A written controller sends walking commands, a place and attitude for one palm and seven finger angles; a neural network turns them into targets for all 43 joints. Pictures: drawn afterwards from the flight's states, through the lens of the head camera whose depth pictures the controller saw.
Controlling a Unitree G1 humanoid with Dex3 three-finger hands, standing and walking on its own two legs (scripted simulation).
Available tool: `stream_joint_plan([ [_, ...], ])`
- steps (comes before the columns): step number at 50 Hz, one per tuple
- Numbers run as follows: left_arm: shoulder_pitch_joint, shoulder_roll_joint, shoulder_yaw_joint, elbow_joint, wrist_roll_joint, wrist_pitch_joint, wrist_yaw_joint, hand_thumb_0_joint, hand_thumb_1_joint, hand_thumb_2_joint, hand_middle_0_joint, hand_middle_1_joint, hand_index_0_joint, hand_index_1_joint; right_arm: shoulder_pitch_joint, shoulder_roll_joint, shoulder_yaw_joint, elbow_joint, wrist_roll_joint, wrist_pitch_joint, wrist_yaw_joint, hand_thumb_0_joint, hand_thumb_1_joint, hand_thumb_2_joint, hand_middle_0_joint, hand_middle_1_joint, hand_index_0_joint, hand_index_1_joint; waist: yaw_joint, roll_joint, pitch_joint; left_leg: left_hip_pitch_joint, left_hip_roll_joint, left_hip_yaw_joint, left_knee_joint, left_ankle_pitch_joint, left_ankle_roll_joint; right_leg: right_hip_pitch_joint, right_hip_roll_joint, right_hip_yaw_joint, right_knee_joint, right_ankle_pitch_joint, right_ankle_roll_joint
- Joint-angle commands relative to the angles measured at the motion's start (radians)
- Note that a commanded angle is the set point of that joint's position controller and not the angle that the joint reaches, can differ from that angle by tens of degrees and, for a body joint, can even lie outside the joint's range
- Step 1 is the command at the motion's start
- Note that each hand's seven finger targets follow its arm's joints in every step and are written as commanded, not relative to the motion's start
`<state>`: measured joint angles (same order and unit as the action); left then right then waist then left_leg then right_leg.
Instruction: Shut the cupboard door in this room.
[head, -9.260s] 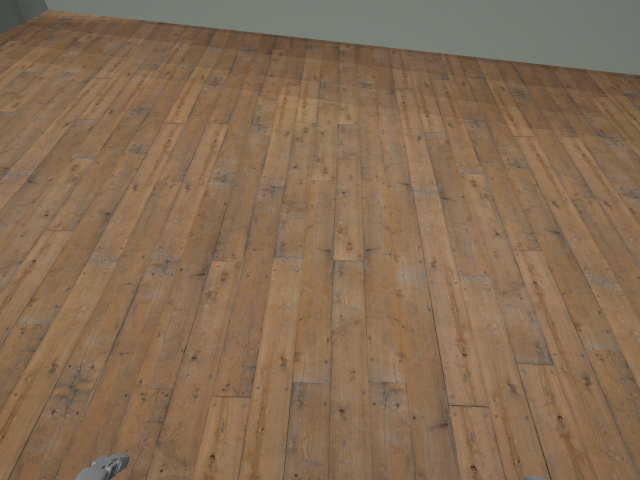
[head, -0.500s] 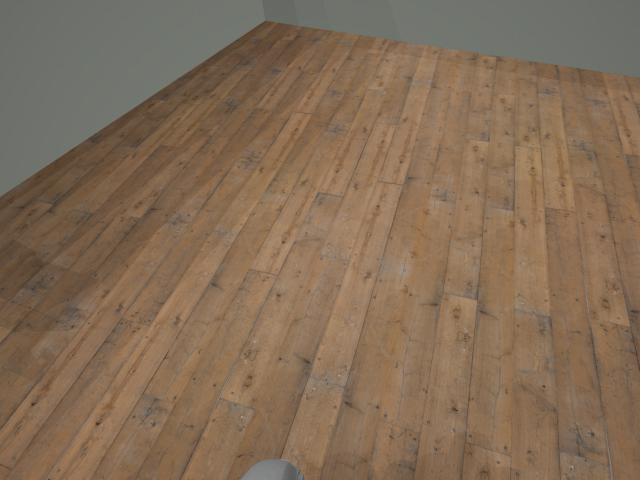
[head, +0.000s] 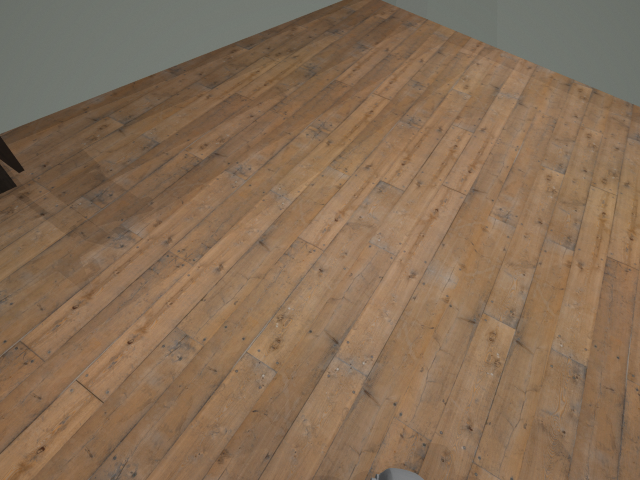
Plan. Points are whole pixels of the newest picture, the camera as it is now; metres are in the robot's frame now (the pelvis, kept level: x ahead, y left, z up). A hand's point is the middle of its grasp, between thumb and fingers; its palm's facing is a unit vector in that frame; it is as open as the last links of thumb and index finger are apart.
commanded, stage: turn or walk to find it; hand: left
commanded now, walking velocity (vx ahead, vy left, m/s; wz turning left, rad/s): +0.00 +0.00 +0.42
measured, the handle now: out of the picture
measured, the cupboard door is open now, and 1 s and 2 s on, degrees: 98 98 98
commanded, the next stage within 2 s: stand and wait in 0.86 s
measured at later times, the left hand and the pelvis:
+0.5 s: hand out of the picture +0.01 +0.16 -0.15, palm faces +0.24 -0.94 -0.26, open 7.4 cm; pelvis -0.02 -0.04 +0.00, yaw +14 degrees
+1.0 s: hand out of the picture -0.08 +0.20 -0.16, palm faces +0.44 -0.86 -0.26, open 7.4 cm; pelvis -0.06 -0.02 +0.00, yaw +24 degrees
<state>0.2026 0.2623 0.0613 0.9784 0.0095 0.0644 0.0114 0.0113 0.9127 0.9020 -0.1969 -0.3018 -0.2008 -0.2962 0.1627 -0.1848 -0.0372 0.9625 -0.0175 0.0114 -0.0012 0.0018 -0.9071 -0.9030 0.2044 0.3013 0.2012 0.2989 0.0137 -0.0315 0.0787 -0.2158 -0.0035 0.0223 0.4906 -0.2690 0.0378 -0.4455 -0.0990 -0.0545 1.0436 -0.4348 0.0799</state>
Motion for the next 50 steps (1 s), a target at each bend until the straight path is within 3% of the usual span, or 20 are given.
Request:
stream_joint_plan([
  [1, -0.058, 0.046, 0.007, -0.098, 0.001, -0.031, 0.004, 0.0, 0.9, 0.9, -0.2, -0.3, -0.2, -0.3, 0.083, -0.215, -0.056, -0.038, -0.002, -0.008, -0.019, 0.0, -0.9, -0.9, 0.2, 0.3, 0.2, 0.3, -0.049, 0.157, -0.11, 0.17, 0.247, -0.251, -0.129, 0.578, 0.134, -0.074, 0.012, 0.028, -0.056, -0.002, 0.013],
  [6, -0.079, 0.034, 0.004, -0.122, -0.003, -0.037, 0.009, 0.0, 0.9, 0.9, -0.2, -0.3, -0.2, -0.3, 0.072, -0.214, -0.065, -0.051, -0.009, 0.003, -0.015, 0.0, -0.9, -0.9, 0.2, 0.3, 0.2, 0.3, -0.05, 0.186, -0.106, 0.094, 0.238, -0.315, -0.111, 0.549, 0.136, 0.037, 0.042, 0.025, -0.234, -0.024, -0.001],
  [10, 0.021, 0.043, 0.01, -0.103, -0.004, -0.052, 0.012, 0.0, 0.9, 0.9, -0.2, -0.3, -0.2, -0.3, 0.031, -0.207, -0.07, -0.069, -0.004, 0.009, -0.01, 0.0, -0.9, -0.9, 0.2, 0.3, 0.2, 0.3, 0.002, 0.158, -0.128, -0.036, 0.173, -0.326, -0.046, 0.415, 0.085, 0.258, 0.066, -0.002, -0.544, 0.176, -0.016],
  [11, 0.054, 0.073, 0.016, -0.099, -0.001, -0.061, 0.016, 0.0, 0.9, 0.9, -0.2, -0.3, -0.2, -0.3, 0.033, -0.184, -0.067, -0.074, 0.003, 0.008, -0.006, 0.0, -0.9, -0.9, 0.2, 0.3, 0.2, 0.3, 0.018, 0.098, -0.138, -0.123, 0.131, -0.3, 0.012, 0.288, 0.042, 0.376, 0.019, 0.036, -0.659, 0.253, -0.027],
  [12, 0.084, 0.15, 0.031, -0.097, 0.015, -0.072, 0.025, 0.0, 0.9, 0.9, -0.2, -0.3, -0.2, -0.3, 0.052, -0.123, -0.06, -0.086, 0.011, 0.007, 0.001, 0.0, -0.9, -0.9, 0.2, 0.3, 0.2, 0.3, 0.027, -0.124, -0.158, -0.292, 0.018, -0.175, 0.188, 0.02, -0.026, 0.504, -0.192, 0.241, -0.738, 0.299, -0.091],
  [13, 0.086, 0.202, 0.034, -0.109, 0.017, -0.071, 0.023, 0.0, 0.9, 0.9, -0.2, -0.3, -0.2, -0.3, 0.034, -0.109, -0.058, -0.11, 0.006, 0.012, 0.002, 0.0, -0.9, -0.9, 0.2, 0.3, 0.2, 0.3, 0.034, -0.234, -0.121, -0.357, -0.067, -0.084, 0.399, -0.313, -0.062, 0.418, -0.373, 0.373, -0.761, 0.388, -0.198],
  [14, 0.054, 0.177, 0.039, -0.123, 0.007, -0.074, 0.026, 0.0, 0.9, 0.9, -0.2, -0.3, -0.2, -0.3, 0.039, -0.147, -0.069, -0.093, -0.006, 0.032, -0.001, 0.0, -0.9, -0.9, 0.2, 0.3, 0.2, 0.3, 0.03, -0.261, -0.111, -0.332, -0.021, -0.142, 0.549, -0.312, -0.058, 0.295, -0.368, 0.375, -0.797, 0.297, -0.228],
  [15, -0.002, 0.153, 0.033, -0.137, 0.008, -0.07, 0.025, 0.0, 0.9, 0.9, -0.2, -0.3, -0.2, -0.3, 0.033, -0.15, -0.074, -0.08, -0.004, 0.039, 0.004, 0.0, -0.9, -0.9, 0.2, 0.3, 0.2, 0.3, 0.003, -0.189, -0.047, -0.335, -0.01, -0.134, 0.657, -0.253, -0.058, 0.224, -0.321, 0.326, -0.81, 0.214, -0.229],
  [17, -0.081, 0.093, 0.017, -0.152, 0.007, -0.069, 0.024, 0.0, 0.9, 0.9, -0.2, -0.3, -0.2, -0.3, 0.075, -0.136, -0.072, -0.043, -0.006, 0.046, 0.017, 0.0, -0.9, -0.9, 0.2, 0.3, 0.2, 0.3, -0.044, -0.095, -0.013, -0.327, 0.019, -0.102, 0.731, -0.134, -0.072, 0.187, -0.231, 0.158, -0.777, 0.239, -0.19],
  [19, -0.057, 0.081, 0.011, -0.148, 0.01, -0.078, 0.023, 0.0, 0.9, 0.9, -0.2, -0.3, -0.2, -0.3, 0.093, -0.127, -0.065, -0.033, -0.005, 0.046, 0.02, 0.0, -0.9, -0.9, 0.2, 0.3, 0.2, 0.3, -0.037, -0.127, -0.037, -0.318, 0.025, -0.073, 0.727, -0.094, -0.092, 0.228, -0.203, 0.085, -0.755, 0.33, -0.181],
  [28, 0.077, 0.158, 0.037, -0.075, 0.025, -0.067, 0.02, 0.0, 0.9, 0.9, -0.2, -0.3, -0.2, -0.3, -0.02, -0.094, -0.036, -0.059, 0.01, 0.027, 0.015, 0.0, -0.9, -0.9, 0.2, 0.3, 0.2, 0.3, 0.038, -0.181, -0.085, -0.2, 0.031, 0.039, 0.294, -0.216, -0.098, 0.36, -0.261, 0.024, -0.642, 0.598, -0.223],
  [31, 0.062, 0.163, 0.037, -0.063, 0.018, -0.058, 0.016, 0.0, 0.9, 0.9, -0.2, -0.3, -0.2, -0.3, 0.04, -0.104, -0.034, -0.044, 0.01, 0.018, 0.01, 0.0, -0.9, -0.9, 0.2, 0.3, 0.2, 0.3, 0.0, -0.172, -0.113, -0.055, 0.014, 0.079, 0.091, -0.075, -0.084, 0.305, -0.244, -0.026, -0.563, 0.569, -0.169],
  [32, 0.04, 0.151, 0.038, -0.063, 0.011, -0.052, 0.016, 0.0, 0.9, 0.9, -0.2, -0.3, -0.2, -0.3, 0.085, -0.122, -0.038, -0.034, 0.009, 0.011, 0.012, 0.0, -0.9, -0.9, 0.2, 0.3, 0.2, 0.3, -0.031, -0.112, -0.127, 0.05, 0.034, 0.061, -0.047, 0.045, -0.074, 0.241, -0.228, -0.066, -0.483, 0.483, -0.124],
  [33, 0.058, 0.107, 0.032, -0.084, 0.002, -0.043, 0.012, 0.0, 0.9, 0.9, -0.2, -0.3, -0.2, -0.3, 0.115, -0.197, -0.054, -0.034, 0.002, -0.001, 0.011, 0.0, -0.9, -0.9, 0.2, 0.3, 0.2, 0.3, -0.046, 0.091, -0.154, 0.174, 0.169, -0.122, -0.133, 0.188, -0.02, 0.084, -0.142, -0.118, -0.316, 0.279, -0.061],
  [34, 0.033, 0.039, 0.013, -0.121, 0.0, -0.038, 0.006, 0.0, 0.9, 0.9, -0.2, -0.3, -0.2, -0.3, 0.149, -0.29, -0.074, -0.036, -0.003, -0.001, 0.007, 0.0, -0.9, -0.9, 0.2, 0.3, 0.2, 0.3, -0.065, 0.351, -0.124, 0.203, 0.389, -0.386, -0.177, 0.464, 0.096, -0.117, -0.028, -0.126, -0.127, -0.183, 0.001],
  [35, -0.025, 0.051, 0.006, -0.135, 0.009, -0.027, 0.012, 0.0, 0.9, 0.9, -0.2, -0.3, -0.2, -0.3, 0.174, -0.3, -0.079, -0.02, -0.004, 0.001, -0.004, 0.0, -0.9, -0.9, 0.2, 0.3, 0.2, 0.3, -0.093, 0.276, -0.132, 0.145, 0.424, -0.398, -0.181, 0.44, 0.156, -0.106, -0.03, -0.031, -0.004, -0.205, -0.009],
  [37, -0.06, 0.058, 0.014, -0.112, 0.004, -0.027, 0.007, 0.0, 0.9, 0.9, -0.2, -0.3, -0.2, -0.3, 0.098, -0.247, -0.064, -0.027, -0.004, -0.001, -0.018, 0.0, -0.9, -0.9, 0.2, 0.3, 0.2, 0.3, -0.062, 0.259, -0.107, 0.095, 0.34, -0.325, -0.166, 0.382, 0.147, -0.128, -0.031, 0.027, 0.079, -0.094, -0.011],
  [40, 0.0, 0.049, 0.012, -0.075, 0.005, -0.032, -0.002, 0.0, 0.9, 0.9, -0.2, -0.3, -0.2, -0.3, 0.016, -0.216, -0.05, -0.054, -0.003, -0.008, -0.018, 0.0, -0.9, -0.9, 0.2, 0.3, 0.2, 0.3, -0.022, 0.176, -0.097, 0.081, 0.253, -0.211, -0.147, 0.435, 0.119, -0.074, -0.011, 0.017, 0.03, -0.006, -0.002],
  [47, -0.005, 0.022, -0.003, -0.081, 0.004, -0.033, 0.005, 0.0, 0.9, 0.9, -0.2, -0.3, -0.2, -0.3, 0.04, -0.202, -0.053, -0.046, -0.007, -0.001, -0.015, 0.0, -0.9, -0.9, 0.2, 0.3, 0.2, 0.3, -0.037, 0.173, -0.105, 0.073, 0.245, -0.247, -0.159, 0.344, 0.132, 0.027, 0.028, 0.006, -0.19, -0.015, -0.009],
  [50, 0.048, 0.007, -0.01, -0.056, 0.0, -0.044, 0.01, 0.0, 0.9, 0.9, -0.2, -0.3, -0.2, -0.3, 0.019, -0.191, -0.049, -0.037, -0.008, 0.001, -0.014, 0.0, -0.9, -0.9, 0.2, 0.3, 0.2, 0.3, -0.011, 0.186, -0.104, 0.02, 0.233, -0.259, -0.139, 0.327, 0.12, 0.144, 0.047, -0.008, -0.362, 0.035, -0.021],
])
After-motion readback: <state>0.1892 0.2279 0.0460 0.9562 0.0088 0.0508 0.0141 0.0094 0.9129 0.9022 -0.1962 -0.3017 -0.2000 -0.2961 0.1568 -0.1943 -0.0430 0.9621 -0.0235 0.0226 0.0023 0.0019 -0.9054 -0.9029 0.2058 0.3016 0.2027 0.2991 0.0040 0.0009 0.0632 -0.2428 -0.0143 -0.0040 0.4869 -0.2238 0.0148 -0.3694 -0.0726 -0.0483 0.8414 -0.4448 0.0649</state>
